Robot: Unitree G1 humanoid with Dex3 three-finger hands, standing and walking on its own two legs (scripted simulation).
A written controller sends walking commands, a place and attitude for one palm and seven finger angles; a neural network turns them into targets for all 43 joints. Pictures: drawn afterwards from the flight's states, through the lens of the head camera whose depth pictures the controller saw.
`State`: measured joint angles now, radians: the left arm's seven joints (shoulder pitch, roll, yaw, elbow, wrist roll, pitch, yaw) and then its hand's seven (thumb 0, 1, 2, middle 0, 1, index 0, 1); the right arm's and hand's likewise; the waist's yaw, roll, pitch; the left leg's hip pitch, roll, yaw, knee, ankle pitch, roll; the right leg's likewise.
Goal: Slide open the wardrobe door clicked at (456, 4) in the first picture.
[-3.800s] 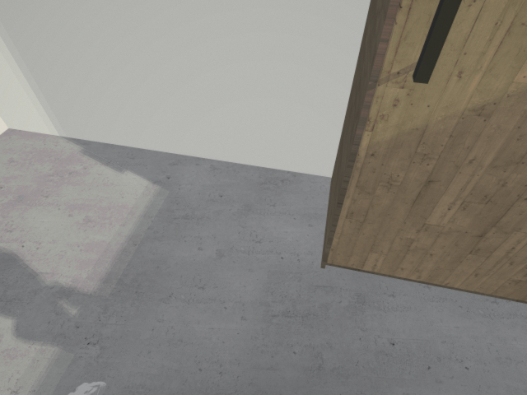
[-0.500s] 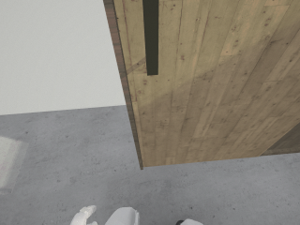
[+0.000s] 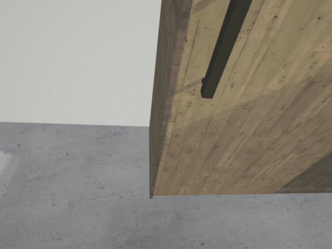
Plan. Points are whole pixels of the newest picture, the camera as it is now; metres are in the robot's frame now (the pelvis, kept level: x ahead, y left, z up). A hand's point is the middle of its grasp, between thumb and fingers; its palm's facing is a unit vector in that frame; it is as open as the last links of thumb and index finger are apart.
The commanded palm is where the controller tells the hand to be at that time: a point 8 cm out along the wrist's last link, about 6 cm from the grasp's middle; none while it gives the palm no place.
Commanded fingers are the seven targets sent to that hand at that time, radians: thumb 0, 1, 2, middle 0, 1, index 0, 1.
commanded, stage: come to a stop and stand still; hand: left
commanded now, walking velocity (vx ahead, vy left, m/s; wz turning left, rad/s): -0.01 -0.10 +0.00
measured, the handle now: (219, 47) +0.50 -0.05 +0.25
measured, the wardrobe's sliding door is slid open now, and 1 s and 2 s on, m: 0.00 0.00 0.00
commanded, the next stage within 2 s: look again from close up in 0.78 s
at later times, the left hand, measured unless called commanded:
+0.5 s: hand out of the picture +0.04 +0.11 -0.18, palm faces +0.00 -0.97 -0.24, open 7.2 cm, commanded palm none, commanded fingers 0.00 0.90 0.90 -0.20 -0.30 -0.20 -0.30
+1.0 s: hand out of the picture -0.05 +0.06 -0.19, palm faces +0.03 -0.99 -0.16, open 7.4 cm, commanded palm none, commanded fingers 0.00 0.90 0.90 -0.20 -0.30 -0.20 -0.30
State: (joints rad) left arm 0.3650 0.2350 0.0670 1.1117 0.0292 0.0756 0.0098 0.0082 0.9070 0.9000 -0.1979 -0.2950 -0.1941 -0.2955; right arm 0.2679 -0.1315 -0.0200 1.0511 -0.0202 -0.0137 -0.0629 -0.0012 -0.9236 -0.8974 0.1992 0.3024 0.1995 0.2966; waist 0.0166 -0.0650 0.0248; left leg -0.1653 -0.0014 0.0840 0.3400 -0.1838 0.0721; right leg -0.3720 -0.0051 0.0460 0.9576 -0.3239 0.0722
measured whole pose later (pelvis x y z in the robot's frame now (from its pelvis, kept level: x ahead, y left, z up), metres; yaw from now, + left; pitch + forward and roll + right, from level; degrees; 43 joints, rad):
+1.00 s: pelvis +0.00 -0.08 -0.01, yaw -1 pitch -1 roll -1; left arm 0.38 0.08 -0.01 1.13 0.02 -0.05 0.06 0.01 0.90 0.90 -0.20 -0.30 -0.20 -0.30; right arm 0.22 -0.17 -0.02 1.05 -0.01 -0.01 -0.04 0.00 -0.91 -0.90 0.19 0.30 0.19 0.30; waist 0.01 0.02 0.05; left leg -0.23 0.05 0.06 0.52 -0.25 -0.01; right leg -0.15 0.03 -0.04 0.47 -0.29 -0.03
